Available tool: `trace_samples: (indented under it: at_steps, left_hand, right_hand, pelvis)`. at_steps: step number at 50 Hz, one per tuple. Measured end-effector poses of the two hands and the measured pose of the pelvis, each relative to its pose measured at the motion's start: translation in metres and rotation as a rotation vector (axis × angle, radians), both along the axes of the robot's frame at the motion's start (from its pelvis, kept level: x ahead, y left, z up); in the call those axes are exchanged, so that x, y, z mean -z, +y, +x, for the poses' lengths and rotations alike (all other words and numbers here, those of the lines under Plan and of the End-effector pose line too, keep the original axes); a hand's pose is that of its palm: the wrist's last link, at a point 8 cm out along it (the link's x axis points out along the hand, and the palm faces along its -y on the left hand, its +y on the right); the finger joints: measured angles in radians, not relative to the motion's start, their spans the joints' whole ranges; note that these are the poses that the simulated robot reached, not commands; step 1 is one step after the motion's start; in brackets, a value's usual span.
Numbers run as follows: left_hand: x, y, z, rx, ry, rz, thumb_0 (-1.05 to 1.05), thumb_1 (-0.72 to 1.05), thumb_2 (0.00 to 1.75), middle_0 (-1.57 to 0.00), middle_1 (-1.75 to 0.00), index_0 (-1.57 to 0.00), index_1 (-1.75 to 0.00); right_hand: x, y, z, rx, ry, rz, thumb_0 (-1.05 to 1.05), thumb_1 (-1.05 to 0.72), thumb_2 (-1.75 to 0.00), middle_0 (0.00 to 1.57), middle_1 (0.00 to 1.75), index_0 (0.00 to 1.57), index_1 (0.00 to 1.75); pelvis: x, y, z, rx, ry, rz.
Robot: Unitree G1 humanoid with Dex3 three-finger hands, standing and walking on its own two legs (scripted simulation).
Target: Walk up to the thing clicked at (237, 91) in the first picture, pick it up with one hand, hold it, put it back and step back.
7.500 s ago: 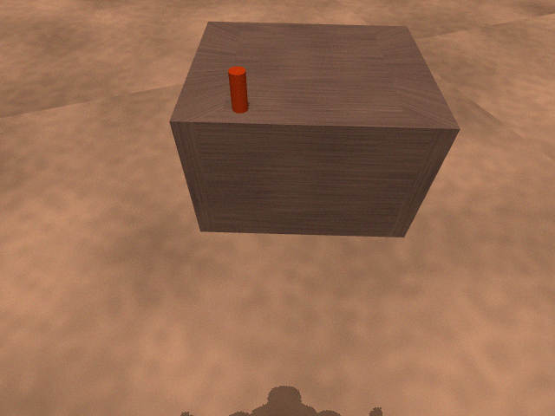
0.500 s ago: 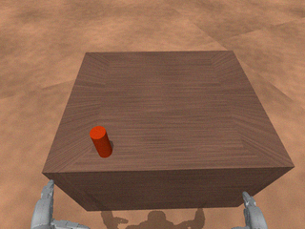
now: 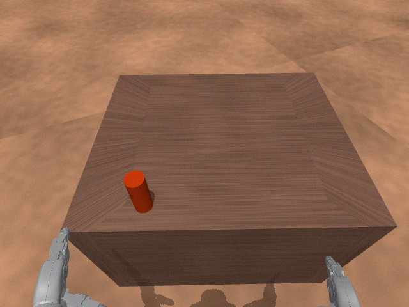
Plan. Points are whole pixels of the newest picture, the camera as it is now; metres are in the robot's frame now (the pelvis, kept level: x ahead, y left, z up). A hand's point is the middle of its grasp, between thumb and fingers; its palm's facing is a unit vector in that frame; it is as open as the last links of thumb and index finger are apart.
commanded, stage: rise first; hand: left
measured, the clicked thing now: (139, 192) +0.41 +0.20 -0.11
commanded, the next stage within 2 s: go down in 0.24 s
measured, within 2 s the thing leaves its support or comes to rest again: neither
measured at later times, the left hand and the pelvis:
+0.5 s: hand (82, 283) +0.17 +0.24 -0.03, palm faces +0.26 -0.92 -0.28, open 17.5 cm; pelvis -0.01 +0.00 +0.00, yaw +1 degrees
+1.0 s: hand (57, 221) +0.28 +0.32 +0.00, palm faces +0.24 -0.97 -0.08, open 17.6 cm; pelvis -0.02 +0.01 -0.02, yaw +0 degrees
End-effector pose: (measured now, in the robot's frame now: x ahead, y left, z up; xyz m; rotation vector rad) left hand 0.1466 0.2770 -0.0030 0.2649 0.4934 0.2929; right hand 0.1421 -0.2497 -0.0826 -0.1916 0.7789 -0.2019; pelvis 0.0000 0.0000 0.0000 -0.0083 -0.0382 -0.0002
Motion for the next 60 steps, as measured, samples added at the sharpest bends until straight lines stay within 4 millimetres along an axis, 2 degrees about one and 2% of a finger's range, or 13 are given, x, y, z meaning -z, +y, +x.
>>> trace_samples:
  at_steps: [9,19,24,28,33,38,44,53,60]
  left_hand:
    - [-0.01,0.001,-0.007,0.0,-0.041,0.016,-0.01,-0.54,0.05,-0.06,-0.06,-0.05,-0.06]
    - [-0.001,0.004,-0.016,-0.017,-0.009,0.016,-0.01,-0.55,0.06,-0.06,-0.06,-0.06,-0.07]
    - [0.001,0.006,-0.013,-0.038,-0.051,-0.022,-0.02,-0.58,0.05,-0.07,-0.08,-0.07,-0.08]
    - [-0.002,0.016,0.0,-0.039,-0.11,-0.023,-0.02,-0.59,0.05,-0.07,-0.09,-0.08,-0.09]
    - [-0.012,0.041,0.027,-0.045,-0.209,-0.032,-0.02,-0.59,0.05,-0.07,-0.1,-0.09,-0.09]
    - [-0.018,0.061,0.054,-0.005,-0.272,-0.069,-0.02,-0.58,0.05,-0.07,-0.09,-0.08,-0.08]
    - [-0.015,0.077,0.078,0.029,-0.308,-0.125,-0.02,-0.59,0.04,-0.06,-0.08,-0.08,-0.07]
    - [-0.011,0.093,0.103,0.051,-0.365,-0.173,-0.02,-0.6,0.04,-0.07,-0.07,-0.08,-0.06]
    - [-0.01,0.097,0.108,0.06,-0.384,-0.182,-0.02,-0.57,0.04,-0.07,-0.06,-0.08,-0.05]
  right_hand:
    - [-0.001,-0.003,-0.004,-0.001,-0.015,0.001,0.0,0.52,-0.05,0.06,0.05,0.06,0.05]
    - [0.003,-0.004,-0.01,-0.007,0.002,-0.002,0.0,0.52,-0.05,0.06,0.05,0.06,0.05]
    - [0.004,-0.006,-0.009,-0.018,0.005,-0.016,0.0,0.5,-0.05,0.06,0.05,0.06,0.05]
    - [0.0,-0.008,-0.006,-0.023,-0.021,-0.031,0.0,0.5,-0.05,0.06,0.05,0.06,0.05]
    - [-0.004,-0.01,-0.006,-0.015,-0.04,-0.047,0.0,0.5,-0.05,0.06,0.05,0.06,0.05]
    - [-0.001,-0.011,-0.015,0.002,-0.029,-0.056,0.0,0.5,-0.05,0.06,0.05,0.06,0.05]
    - [0.006,-0.006,-0.027,0.005,0.005,-0.06,0.0,0.5,-0.05,0.06,0.05,0.06,0.05]
    - [0.009,-0.002,-0.027,0.001,0.015,-0.088,0.0,0.5,-0.06,0.06,0.05,0.06,0.05]
    - [0.006,0.003,-0.021,-0.014,-0.015,-0.096,0.0,0.5,-0.06,0.06,0.05,0.06,0.05]
  pelvis:
    - [0.0,-0.003,-0.005,-0.003,-0.011,0.002]
    - [0.0,-0.004,-0.011,-0.007,-0.01,0.003]
    - [0.003,-0.004,-0.014,-0.011,0.011,0.0]
    - [0.005,-0.004,-0.016,-0.018,0.021,-0.001]
    - [0.008,-0.004,-0.019,-0.023,0.035,-0.003]
    - [0.012,-0.001,-0.022,-0.02,0.059,-0.006]
    - [0.017,0.005,-0.025,-0.009,0.1,-0.01]
    - [0.025,0.012,-0.022,-0.001,0.156,-0.016]
    - [0.028,0.015,-0.018,0.001,0.176,-0.021]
